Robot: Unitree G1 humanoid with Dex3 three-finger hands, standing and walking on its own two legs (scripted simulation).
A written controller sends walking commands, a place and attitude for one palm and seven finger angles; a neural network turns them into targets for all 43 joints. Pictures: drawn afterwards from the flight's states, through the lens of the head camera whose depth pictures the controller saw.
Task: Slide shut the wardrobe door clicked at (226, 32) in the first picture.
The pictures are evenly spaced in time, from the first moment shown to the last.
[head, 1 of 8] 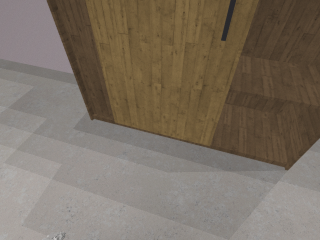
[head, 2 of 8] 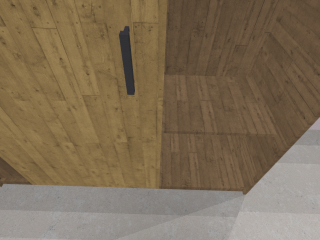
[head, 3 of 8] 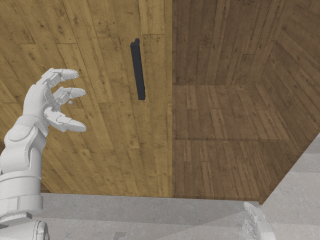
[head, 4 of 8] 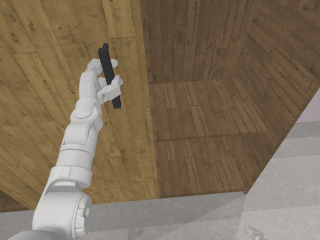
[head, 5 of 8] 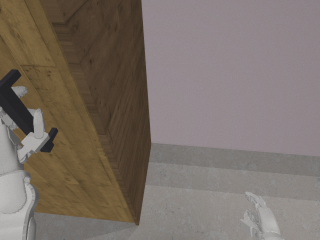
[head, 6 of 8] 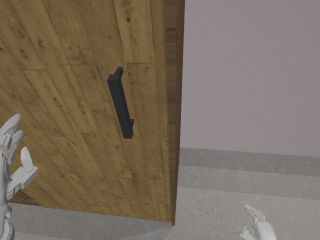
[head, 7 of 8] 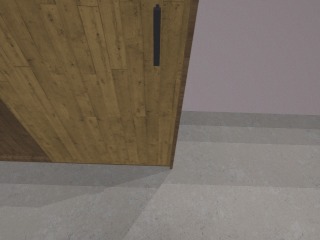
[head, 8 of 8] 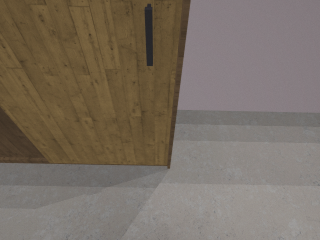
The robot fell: no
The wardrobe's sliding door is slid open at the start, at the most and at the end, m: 0.54 0.54 0.00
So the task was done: yes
